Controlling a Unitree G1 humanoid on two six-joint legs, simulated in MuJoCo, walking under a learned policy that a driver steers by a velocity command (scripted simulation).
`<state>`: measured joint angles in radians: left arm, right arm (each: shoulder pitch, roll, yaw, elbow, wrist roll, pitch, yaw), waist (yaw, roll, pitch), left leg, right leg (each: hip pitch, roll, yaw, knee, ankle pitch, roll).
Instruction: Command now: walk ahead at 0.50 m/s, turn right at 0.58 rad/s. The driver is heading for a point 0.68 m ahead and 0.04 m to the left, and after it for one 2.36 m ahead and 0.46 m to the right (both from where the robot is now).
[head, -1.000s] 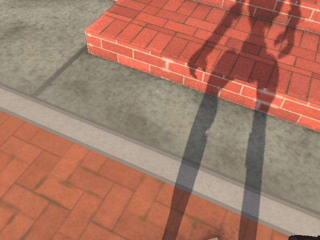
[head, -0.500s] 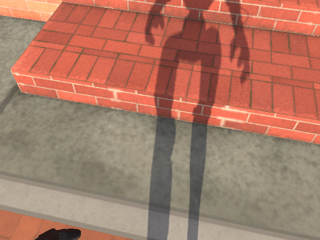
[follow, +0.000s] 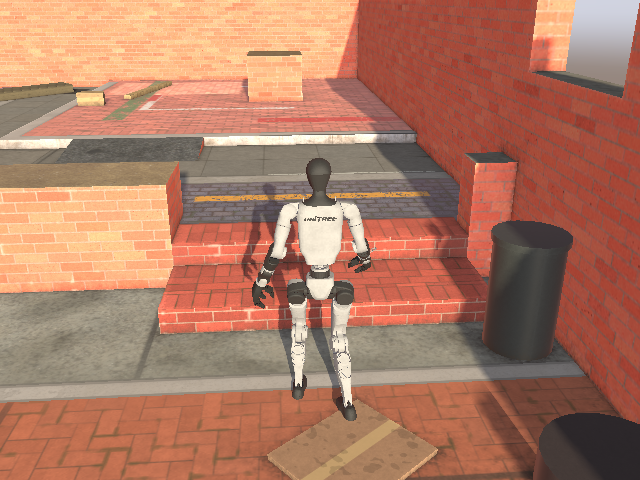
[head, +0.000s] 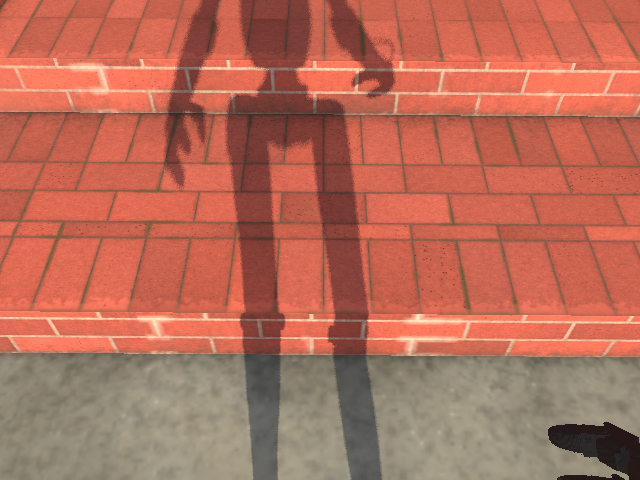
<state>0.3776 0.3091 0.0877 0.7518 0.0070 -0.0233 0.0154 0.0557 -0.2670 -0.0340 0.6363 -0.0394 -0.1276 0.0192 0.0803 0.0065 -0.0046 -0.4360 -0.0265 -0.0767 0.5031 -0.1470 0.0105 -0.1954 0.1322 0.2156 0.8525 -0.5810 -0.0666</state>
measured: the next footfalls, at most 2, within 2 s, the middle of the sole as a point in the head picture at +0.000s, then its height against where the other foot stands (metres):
right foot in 0.46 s outside the picture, level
left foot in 0.96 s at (336, 429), level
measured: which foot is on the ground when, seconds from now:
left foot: down 0.00-0.46, up 0.48-0.94, down 0.96-1.00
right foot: up 0.00-0.44, down 0.46-0.98, up 1.00-1.00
